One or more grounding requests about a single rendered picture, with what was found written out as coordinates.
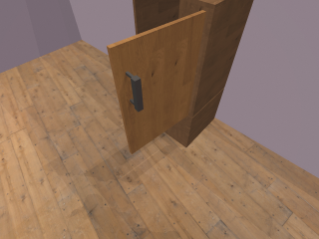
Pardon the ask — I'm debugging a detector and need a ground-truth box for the cupboard door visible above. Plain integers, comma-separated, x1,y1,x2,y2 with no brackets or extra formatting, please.
107,10,206,154

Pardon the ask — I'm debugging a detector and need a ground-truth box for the handle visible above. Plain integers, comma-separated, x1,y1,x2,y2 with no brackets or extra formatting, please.
126,71,144,112

